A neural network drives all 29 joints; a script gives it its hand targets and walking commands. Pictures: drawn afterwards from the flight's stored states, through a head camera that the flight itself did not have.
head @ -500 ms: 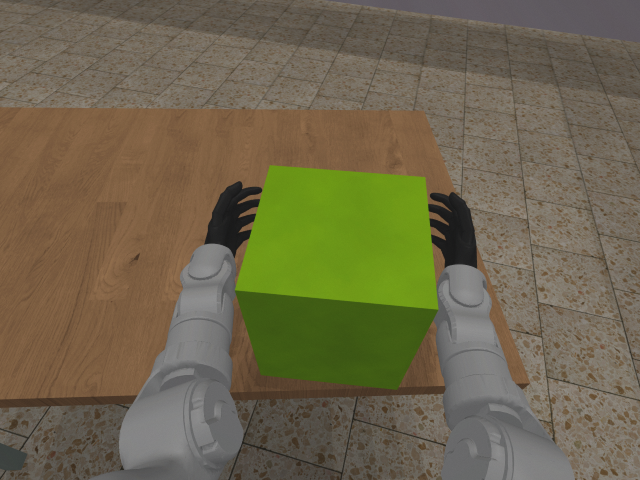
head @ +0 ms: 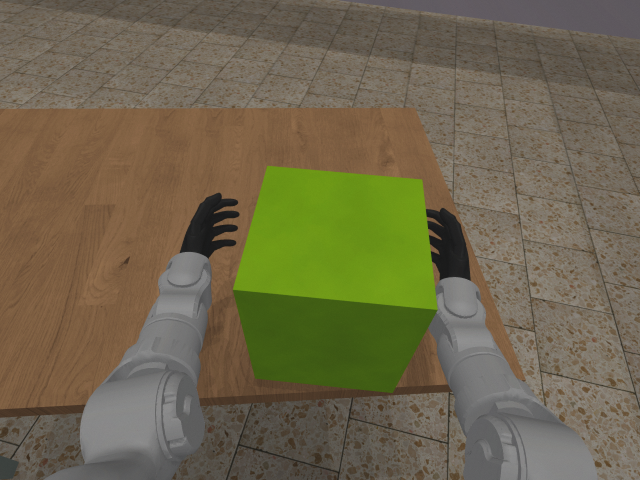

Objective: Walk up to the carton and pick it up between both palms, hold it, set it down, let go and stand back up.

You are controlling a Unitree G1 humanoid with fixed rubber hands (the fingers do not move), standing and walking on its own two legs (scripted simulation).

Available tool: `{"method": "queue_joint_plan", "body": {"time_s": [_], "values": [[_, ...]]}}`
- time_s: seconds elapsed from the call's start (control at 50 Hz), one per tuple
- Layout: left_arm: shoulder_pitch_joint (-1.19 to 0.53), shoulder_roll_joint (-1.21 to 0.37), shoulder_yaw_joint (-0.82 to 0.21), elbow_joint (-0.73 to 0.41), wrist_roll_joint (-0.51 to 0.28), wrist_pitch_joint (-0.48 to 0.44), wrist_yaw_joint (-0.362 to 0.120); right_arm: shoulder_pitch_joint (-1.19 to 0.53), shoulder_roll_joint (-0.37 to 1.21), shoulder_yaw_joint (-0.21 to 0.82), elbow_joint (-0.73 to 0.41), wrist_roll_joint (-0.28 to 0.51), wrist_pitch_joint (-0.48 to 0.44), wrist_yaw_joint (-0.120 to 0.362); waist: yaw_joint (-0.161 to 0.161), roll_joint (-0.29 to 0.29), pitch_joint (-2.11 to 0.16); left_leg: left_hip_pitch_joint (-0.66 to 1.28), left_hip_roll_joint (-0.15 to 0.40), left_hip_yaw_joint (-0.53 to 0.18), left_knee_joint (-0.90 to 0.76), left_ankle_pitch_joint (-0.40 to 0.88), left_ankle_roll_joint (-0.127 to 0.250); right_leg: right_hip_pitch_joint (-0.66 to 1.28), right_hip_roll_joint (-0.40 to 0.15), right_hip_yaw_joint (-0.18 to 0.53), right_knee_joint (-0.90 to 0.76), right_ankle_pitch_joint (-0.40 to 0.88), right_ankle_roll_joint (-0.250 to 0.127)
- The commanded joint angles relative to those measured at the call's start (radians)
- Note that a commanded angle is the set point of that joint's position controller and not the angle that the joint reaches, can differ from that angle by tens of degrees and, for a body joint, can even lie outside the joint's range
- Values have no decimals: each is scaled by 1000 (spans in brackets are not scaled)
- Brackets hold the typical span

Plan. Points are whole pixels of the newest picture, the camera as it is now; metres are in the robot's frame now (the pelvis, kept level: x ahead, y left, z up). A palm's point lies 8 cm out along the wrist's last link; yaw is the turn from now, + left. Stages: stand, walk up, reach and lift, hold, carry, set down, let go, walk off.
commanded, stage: set down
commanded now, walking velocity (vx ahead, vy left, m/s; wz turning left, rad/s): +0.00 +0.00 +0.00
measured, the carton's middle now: (333, 285) +0.39 -0.03 +0.00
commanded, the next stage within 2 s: none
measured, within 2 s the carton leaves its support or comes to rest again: neither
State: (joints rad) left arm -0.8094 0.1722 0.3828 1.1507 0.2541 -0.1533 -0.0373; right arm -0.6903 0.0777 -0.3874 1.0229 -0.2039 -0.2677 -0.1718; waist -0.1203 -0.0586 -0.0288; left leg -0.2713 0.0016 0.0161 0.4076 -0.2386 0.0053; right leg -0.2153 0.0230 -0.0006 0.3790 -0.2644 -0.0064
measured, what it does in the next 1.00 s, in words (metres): shifts its weight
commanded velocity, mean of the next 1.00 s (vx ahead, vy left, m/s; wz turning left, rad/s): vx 0.00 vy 0.00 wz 0.00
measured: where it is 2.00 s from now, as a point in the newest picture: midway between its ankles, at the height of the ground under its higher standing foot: outside the picture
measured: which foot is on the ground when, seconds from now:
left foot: down 0.00-1.00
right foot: down 0.00-1.00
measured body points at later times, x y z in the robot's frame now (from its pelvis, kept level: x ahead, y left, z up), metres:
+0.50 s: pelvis -0.02 +0.03 -0.01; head +0.03 +0.05 +0.44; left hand +0.43 +0.20 +0.05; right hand +0.38 -0.18 +0.05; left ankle -0.03 +0.11 -0.74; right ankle -0.05 -0.11 -0.74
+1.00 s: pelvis -0.06 +0.03 -0.01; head -0.05 +0.06 +0.44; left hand +0.35 +0.24 +0.03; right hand +0.31 -0.18 +0.05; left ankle -0.03 +0.11 -0.74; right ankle -0.05 -0.11 -0.74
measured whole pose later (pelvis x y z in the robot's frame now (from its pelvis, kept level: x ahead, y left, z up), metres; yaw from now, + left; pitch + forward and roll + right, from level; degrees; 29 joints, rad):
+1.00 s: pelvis -0.06 +0.03 -0.01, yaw +0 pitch +10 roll -3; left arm -0.71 0.33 0.01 1.38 -0.14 -0.34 -0.04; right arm -0.62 -0.10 -0.03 1.18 0.18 -0.30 -0.17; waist -0.09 -0.01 -0.19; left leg -0.50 0.02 0.01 0.53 -0.20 0.01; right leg -0.39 0.04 -0.01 0.38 -0.17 0.01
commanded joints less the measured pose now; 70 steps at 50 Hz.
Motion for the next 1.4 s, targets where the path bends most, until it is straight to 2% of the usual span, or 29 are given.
{"method": "queue_joint_plan", "body": {"time_s": [0.0, 0.06, 0.08, 0.16, 0.22, 0.3, 0.32, 0.34, 0.36, 0.38, 0.44, 0.46, 0.48, 0.54, 0.56, 0.64, 0.66, 0.72, 0.74, 0.76, 0.78, 0.82, 0.86, 0.98, 1.04, 1.12, 1.2, 1.28, 1.38], "values": [[-539, 189, -137, 143, -220, -131, 27, -467, -63, 218, 72, 198, -47, 3, 67, 101, -589, -214, 2, 35, 77, 334, -6, 161, -58, 26, 129, 864, 83], [-577, 212, -219, 168, -297, -164, 19, -481, -156, 210, 127, 245, -52, -6, -7, 111, -608, -106, 14, 11, 104, 399, -33, 87, -36, -5, 125, 834, 69], [-594, 229, -239, 174, -325, -172, 21, -515, -163, 226, 104, 264, -59, -7, 26, 135, -664, -100, 8, 22, 123, 442, -39, 48, -33, -8, 122, 809, 64], [-627, 252, -324, 303, -410, -171, 14, -561, -247, 262, 183, 349, -47, -5, 11, 154, -605, -57, 12, 3, 151, 456, -52, -90, -16, -38, 115, 664, 41], [-535, 224, -352, 269, -429, -161, 17, -477, -291, 316, 197, 413, -88, 6, 31, 197, -638, 162, 38, -28, 210, 720, -98, -257, 14, -58, 85, 620, 24], [-514, 223, -389, 183, -443, -162, 18, -472, -336, 336, 190, 452, -127, 18, 51, 262, -686, 271, 50, -43, 249, 826, -133, -373, 28, -70, 50, 485, 3], [-526, 235, -394, 234, -448, -157, 17, -482, -359, 323, 227, 446, -115, 25, 59, 244, -667, 255, 63, -46, 239, 836, -133, -382, 26, -77, 47, 451, -7], [-531, 214, -407, 216, -444, -157, 18, -459, -368, 333, 233, 454, -120, 27, 25, 245, -681, 274, 58, -48, 248, 821, -139, -396, 33, -84, 38, 449, -2], [-525, 243, -384, 202, -455, -165, 20, -445, -354, 351, 206, 460, -116, 27, 55, 205, -671, 239, 52, -36, 239, 794, -120, -368, 25, -72, 29, 447, -2], [-492, 221, -425, 152, -480, -174, 20, -425, -374, 345, 152, 455, -137, 27, 10, 226, -717, 277, 46, -53, 247, 813, -131, -360, 28, -85, 54, 496, 12], [-502, 211, -413, 128, -463, -195, 11, -443, -358, 336, 176, 459, -143, 30, 7, 205, -719, 278, 50, -59, 240, 813, -134, -351, 34, -81, 56, 478, 17], [-431, 210, -380, 105, -459, -185, 8, -362, -345, 381, 169, 472, -136, 32, 42, 182, -704, 286, 43, -46, 235, 821, -111, -326, 33, -72, 53, 516, 17], [-412, 217, -378, 108, -447, -197, 9, -356, -357, 361, 189, 455, -153, 25, 23, 193, -685, 303, 47, -54, 230, 852, -126, -332, 35, -70, 59, 522, 26], [-347, 251, -325, 67, -399, -202, 0, -261, -341, 386, 172, 463, -159, 13, 47, 179, -664, 261, 36, -44, 222, 765, -114, -239, 27, -47, 60, 529, 31], [-338, 240, -336, 13, -415, -209, 0, -250, -345, 378, 150, 467, -161, 11, 14, 162, -660, 253, 34, -47, 209, 772, -117, -213, 33, -57, 58, 558, 27], [-316, 271, -326, -61, -442, -235, -6, -219, -323, 408, 42, 475, -175, -7, 20, 126, -699, 202, 6, -32, 199, 692, -95, -109, 21, -35, 81, 646, 45], [-358, 298, -311, -62, -437, -249, -4, -288, -321, 381, 10, 464, -176, -7, 39, 139, -710, 170, 0, -24, 193, 666, -91, -108, 16, -38, 87, 615, 46], [-399, 289, -387, -71, -474, -258, 5, -286, -332, 380, 16, 500, -140, 6, 2, 170, -607, 140, -5, -27, 168, 425, -84, -179, 12, -44, 58, 360, 21], [-388, 299, -385, -10, -508, -245, -4, -300, -316, 382, -25, 486, -116, 2, 5, 98, -562, 118, 1, -25, 151, 377, -60, -175, 10, -44, 45, 329, 29], [-413, 293, -425, -1, -538, -249, -4, -328, -311, 387, -59, 492, -99, 7, 4, 103, -576, 91, 1, -26, 149, 315, -52, -196, 1, -42, 53, 264, 18], [-356, 288, -408, -6, -538, -245, -3, -277, -312, 402, -74, 484, -102, 4, 24, 101, -569, 134, 7, -30, 149, 364, -55, -177, 6, -48, 62, 321, 21], [-319, 256, -437, -55, -527, -248, -8, -245, -295, 401, -70, 489, -95, 0, 1, 142, -570, 175, 12, -45, 142, 371, -73, -198, 12, -52, 57, 301, 11], [-363, 274, -429, 37, -532, -241, -7, -270, -290, 397, -61, 500, -71, 3, 32, 137, -521, 130, 11, -50, 125, 270, -57, -237, 6, -46, 50, 185, 10], [-262, 261, -428, -108, -504, -232, -12, -165, -297, 373, -66, 478, -73, -7, 24, 196, -489, 211, 26, -55, 87, 264, -86, -201, 15, -48, 19, 190, -5], [-243, 285, -429, -15, -502, -218, -24, -167, -264, 402, -55, 501, -61, -9, 51, 194, -445, 171, 18, -57, 79, 174, -77, -207, 7, -38, 19, 113, -2], [-138, 286, -399, -132, -501, -222, -30, -57, -241, 417, -140, 485, -83, -20, 58, 150, -458, 213, 15, -47, 69, 214, -59, -142, 12, -33, -5, 153, 12], [-123, 304, -411, -314, -517, -227, -25, -45, -243, 383, -230, 491, -90, -13, 61, 202, -525, 259, 20, -56, 76, 268, -83, -147, 19, -39, 5, 183, -7], [-18, 301, -399, -294, -497, -175, -51, 40, -262, 406, -217, 490, -63, -18, 70, 184, -384, 282, 29, -62, 41, 224, -79, -133, 14, -34, -38, 131, -13], [119, 317, -382, -522, -501, -157, -61, 163, -232, 371, -425, 466, -67, -37, 69, 164, -437, 338, 30, -52, 52, 287, -83, -72, 21, -36, -36, 202, -1]]}}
